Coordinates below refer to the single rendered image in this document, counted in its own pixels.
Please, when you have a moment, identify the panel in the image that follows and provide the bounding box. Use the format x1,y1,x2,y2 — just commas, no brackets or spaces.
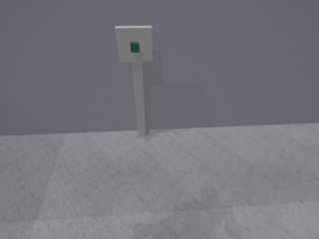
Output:
115,26,153,136

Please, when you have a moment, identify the button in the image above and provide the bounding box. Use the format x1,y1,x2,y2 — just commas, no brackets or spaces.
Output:
130,42,140,53

